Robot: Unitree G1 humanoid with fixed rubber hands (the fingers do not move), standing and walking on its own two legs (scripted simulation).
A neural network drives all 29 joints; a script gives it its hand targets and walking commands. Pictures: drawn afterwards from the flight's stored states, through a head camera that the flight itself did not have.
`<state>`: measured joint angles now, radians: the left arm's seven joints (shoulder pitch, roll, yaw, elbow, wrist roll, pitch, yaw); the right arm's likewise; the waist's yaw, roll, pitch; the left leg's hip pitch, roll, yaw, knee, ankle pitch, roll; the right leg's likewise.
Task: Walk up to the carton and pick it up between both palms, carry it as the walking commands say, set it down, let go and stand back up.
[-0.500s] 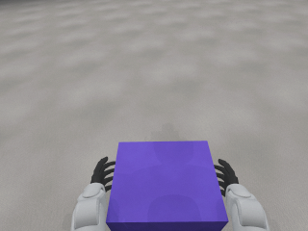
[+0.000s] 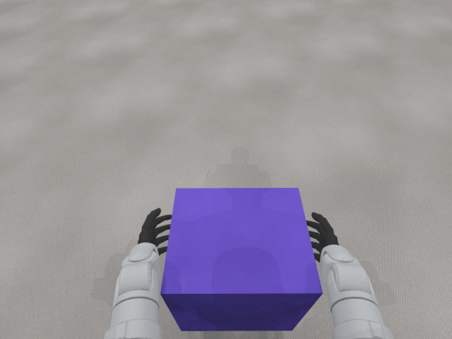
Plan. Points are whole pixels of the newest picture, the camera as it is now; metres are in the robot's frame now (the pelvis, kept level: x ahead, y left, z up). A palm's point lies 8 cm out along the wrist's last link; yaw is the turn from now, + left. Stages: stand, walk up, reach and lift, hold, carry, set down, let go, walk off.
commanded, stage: set down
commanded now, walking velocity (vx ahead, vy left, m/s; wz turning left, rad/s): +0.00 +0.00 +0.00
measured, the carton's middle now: (236, 263) +0.29 +0.01 -0.10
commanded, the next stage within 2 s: none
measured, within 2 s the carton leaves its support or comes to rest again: neither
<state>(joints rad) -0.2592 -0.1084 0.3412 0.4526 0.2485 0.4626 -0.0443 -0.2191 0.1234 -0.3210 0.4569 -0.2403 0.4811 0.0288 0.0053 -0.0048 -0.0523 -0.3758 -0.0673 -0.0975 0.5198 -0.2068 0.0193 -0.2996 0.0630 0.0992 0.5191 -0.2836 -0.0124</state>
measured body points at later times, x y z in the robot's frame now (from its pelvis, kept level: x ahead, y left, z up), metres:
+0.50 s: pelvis -0.03 +0.01 -0.05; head +0.10 +0.01 +0.38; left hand +0.32 +0.17 -0.11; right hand +0.31 -0.18 -0.12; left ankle +0.03 +0.10 -0.73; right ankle -0.01 -0.12 -0.73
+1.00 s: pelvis -0.04 -0.01 -0.12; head +0.15 -0.01 +0.29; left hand +0.34 +0.17 -0.21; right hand +0.34 -0.18 -0.22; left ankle +0.03 +0.10 -0.73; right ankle -0.01 -0.12 -0.73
